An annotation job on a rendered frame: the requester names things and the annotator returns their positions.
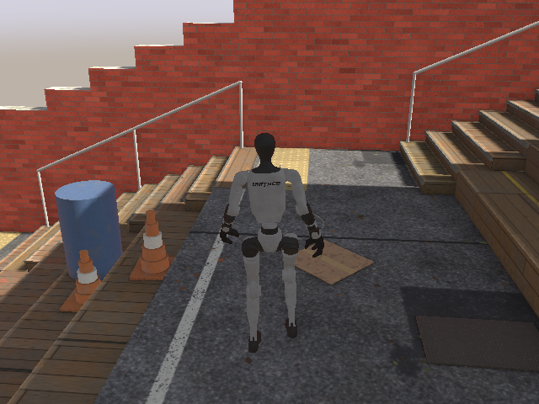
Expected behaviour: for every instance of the robot left hand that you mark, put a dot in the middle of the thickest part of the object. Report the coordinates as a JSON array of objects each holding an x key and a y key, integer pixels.
[{"x": 223, "y": 235}]

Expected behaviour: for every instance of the robot shin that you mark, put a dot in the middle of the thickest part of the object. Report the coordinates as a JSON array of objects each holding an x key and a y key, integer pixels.
[
  {"x": 290, "y": 295},
  {"x": 253, "y": 314}
]

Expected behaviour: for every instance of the robot left forearm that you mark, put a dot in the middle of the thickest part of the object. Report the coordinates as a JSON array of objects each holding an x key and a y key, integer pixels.
[{"x": 227, "y": 221}]

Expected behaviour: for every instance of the right robot shin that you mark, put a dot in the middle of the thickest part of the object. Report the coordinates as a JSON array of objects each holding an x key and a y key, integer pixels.
[{"x": 290, "y": 295}]

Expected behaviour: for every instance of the right robot upper arm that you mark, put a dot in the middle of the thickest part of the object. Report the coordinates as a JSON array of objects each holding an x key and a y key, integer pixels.
[{"x": 298, "y": 191}]

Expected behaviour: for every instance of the robot right hand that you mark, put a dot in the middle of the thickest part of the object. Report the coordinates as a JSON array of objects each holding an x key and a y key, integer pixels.
[{"x": 319, "y": 245}]

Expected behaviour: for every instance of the left robot upper arm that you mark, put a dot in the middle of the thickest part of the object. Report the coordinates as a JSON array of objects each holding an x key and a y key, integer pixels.
[{"x": 240, "y": 179}]

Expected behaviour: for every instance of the robot right forearm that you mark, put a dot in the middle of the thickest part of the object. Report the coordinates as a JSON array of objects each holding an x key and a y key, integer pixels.
[{"x": 311, "y": 224}]

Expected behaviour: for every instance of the left robot shin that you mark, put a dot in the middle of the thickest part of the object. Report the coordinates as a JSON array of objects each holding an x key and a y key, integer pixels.
[{"x": 253, "y": 314}]

